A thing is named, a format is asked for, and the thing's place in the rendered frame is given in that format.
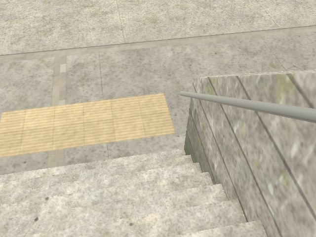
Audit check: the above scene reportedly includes stairs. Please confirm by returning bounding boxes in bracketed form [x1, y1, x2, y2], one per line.
[0, 148, 268, 237]

